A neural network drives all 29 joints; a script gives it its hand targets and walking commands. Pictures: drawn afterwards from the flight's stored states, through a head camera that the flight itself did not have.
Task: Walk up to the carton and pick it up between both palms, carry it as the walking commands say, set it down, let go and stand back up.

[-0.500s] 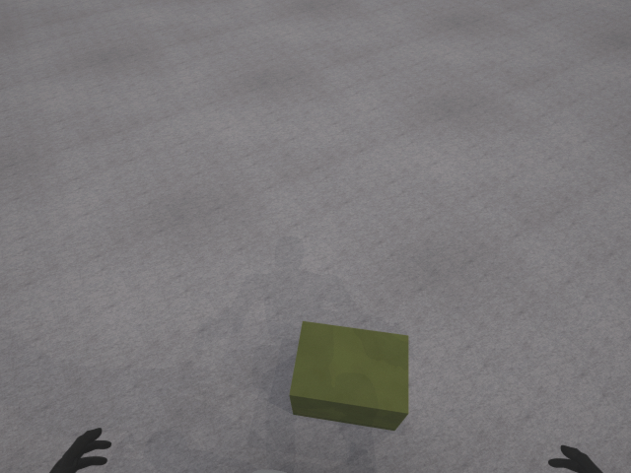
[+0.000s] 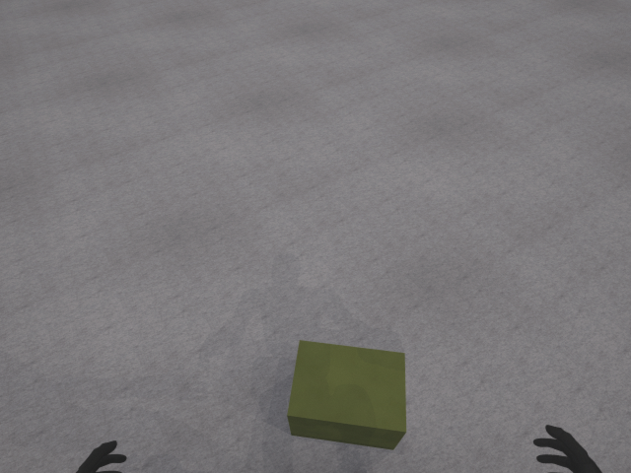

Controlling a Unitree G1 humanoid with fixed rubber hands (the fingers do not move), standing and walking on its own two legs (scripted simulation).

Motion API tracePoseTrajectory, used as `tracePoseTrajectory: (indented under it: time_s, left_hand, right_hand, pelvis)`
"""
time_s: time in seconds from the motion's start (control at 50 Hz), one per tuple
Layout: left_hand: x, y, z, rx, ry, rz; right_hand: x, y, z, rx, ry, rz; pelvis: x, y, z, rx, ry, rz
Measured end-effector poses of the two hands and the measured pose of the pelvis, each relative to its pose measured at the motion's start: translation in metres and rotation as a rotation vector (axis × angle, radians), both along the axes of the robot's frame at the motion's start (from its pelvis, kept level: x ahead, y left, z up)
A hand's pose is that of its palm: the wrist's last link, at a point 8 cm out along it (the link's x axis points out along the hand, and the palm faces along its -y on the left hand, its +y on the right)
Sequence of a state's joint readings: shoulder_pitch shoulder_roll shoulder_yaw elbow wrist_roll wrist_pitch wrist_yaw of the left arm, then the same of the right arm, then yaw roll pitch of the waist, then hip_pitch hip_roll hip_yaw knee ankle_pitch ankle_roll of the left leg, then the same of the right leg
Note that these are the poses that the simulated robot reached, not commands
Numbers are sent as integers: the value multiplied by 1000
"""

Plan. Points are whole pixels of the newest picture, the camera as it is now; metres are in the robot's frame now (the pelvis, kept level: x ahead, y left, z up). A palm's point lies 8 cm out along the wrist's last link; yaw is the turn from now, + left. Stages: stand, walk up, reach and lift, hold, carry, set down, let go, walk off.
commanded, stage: walk up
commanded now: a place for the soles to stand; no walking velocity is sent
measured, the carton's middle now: (346, 395) +0.42 -0.05 -0.68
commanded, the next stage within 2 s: reach and lift in 0.42 s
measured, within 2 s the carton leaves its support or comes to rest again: neither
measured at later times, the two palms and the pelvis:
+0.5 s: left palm (85, 466) +0.14 +0.32 -0.09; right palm out of the picture +0.13 -0.31 -0.10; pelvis -0.01 +0.00 -0.02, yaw -3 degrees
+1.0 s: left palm (167, 390) +0.25 +0.26 -0.13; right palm (540, 427) +0.22 -0.30 -0.14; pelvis -0.02 -0.02 -0.06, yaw -2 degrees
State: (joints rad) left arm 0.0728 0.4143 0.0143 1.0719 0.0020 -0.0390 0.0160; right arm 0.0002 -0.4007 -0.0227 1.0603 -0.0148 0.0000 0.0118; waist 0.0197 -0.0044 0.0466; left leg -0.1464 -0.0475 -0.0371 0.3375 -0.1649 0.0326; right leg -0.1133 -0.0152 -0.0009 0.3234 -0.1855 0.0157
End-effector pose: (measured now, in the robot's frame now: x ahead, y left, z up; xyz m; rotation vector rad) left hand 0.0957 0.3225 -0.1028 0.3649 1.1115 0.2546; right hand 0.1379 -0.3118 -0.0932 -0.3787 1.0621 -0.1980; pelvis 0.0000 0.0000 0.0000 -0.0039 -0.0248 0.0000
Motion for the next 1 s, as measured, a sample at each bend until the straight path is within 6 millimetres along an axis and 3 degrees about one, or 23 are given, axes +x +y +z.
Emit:
tracePoseTrajectory:
  time_s: [0.22,0.42,0.54,0.72,0.86,1.0]
  left_hand:
    - [-3,10,-1,31,30,-33]
    - [3,10,-1,43,30,-60]
    - [58,-9,14,-4,-112,-79]
    - [80,-37,-4,-61,-76,-72]
    - [118,-58,-19,-106,-144,-86]
    - [151,-64,-31,-132,-199,-97]
  right_hand:
    - [-31,-3,-6,3,42,-52]
    - [-33,-6,-9,12,22,-72]
    - [3,1,-8,53,-63,-49]
    - [30,1,-18,77,-76,-63]
    - [56,5,-32,98,-124,-86]
    - [81,15,-46,120,-177,-94]
  pelvis:
    - [-1,5,-3,3,3,-27]
    - [0,5,-6,7,3,-47]
    - [-12,1,-18,4,-5,-42]
    - [-6,-12,-27,7,51,-29]
    - [-5,-21,-43,11,132,-27]
    - [-16,-25,-58,9,206,-29]
